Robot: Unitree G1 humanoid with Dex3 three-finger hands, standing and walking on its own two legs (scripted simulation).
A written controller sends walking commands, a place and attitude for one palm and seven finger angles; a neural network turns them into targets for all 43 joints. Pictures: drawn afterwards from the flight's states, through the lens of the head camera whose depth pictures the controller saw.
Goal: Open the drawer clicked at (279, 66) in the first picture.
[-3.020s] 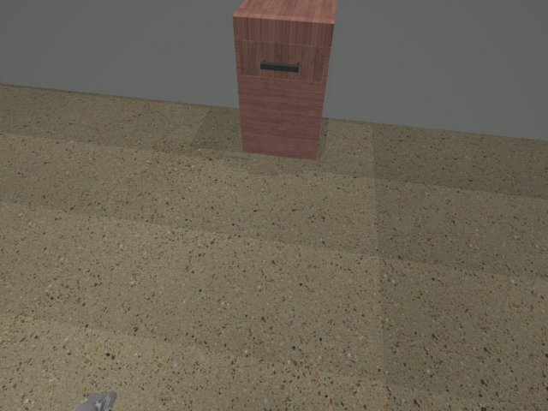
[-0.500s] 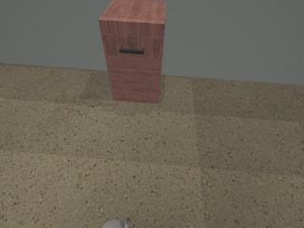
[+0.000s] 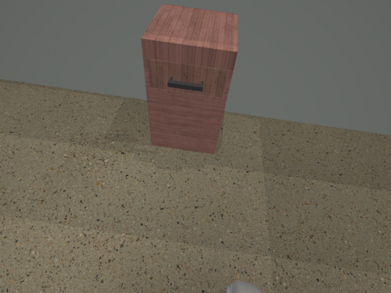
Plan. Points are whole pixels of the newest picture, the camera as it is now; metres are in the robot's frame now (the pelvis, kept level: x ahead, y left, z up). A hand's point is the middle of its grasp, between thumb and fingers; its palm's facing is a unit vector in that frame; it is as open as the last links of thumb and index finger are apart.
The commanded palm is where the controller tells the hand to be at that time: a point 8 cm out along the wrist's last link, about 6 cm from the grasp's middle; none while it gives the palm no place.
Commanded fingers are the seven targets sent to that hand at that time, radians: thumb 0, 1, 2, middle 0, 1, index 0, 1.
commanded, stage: walk to a spot facing it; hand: left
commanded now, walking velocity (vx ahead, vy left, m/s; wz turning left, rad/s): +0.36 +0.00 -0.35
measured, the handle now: (186, 83) +1.06 +0.11 -0.22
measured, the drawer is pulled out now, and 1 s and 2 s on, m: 0.00 0.00 0.00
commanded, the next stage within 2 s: take the last steps up to it in 0.20 s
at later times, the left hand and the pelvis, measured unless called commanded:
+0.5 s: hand (163, 225) +0.31 +0.10 -0.17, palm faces -0.08 -0.97 -0.23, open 7.1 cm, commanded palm none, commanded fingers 0.00 0.90 0.90 -0.20 -0.30 -0.20 -0.30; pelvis +0.21 -0.07 -0.01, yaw -6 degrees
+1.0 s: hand (147, 221) +0.33 +0.15 -0.19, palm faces +0.03 -0.99 -0.15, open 7.3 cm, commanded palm none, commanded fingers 0.00 0.90 0.90 -0.20 -0.30 -0.20 -0.30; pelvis +0.37 -0.02 -0.01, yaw -3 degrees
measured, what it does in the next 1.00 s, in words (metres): walks ahead: right foot, then left foot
